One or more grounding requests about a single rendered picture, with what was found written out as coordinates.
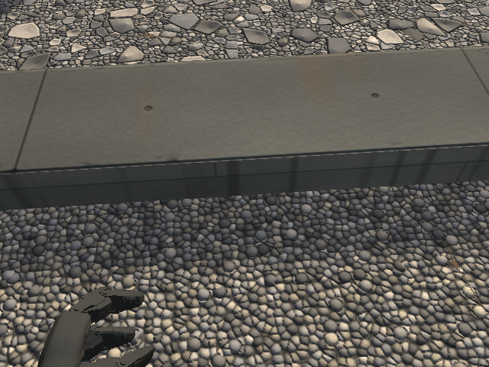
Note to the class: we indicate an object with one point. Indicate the robot left hand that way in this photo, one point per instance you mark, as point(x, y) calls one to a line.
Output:
point(73, 340)

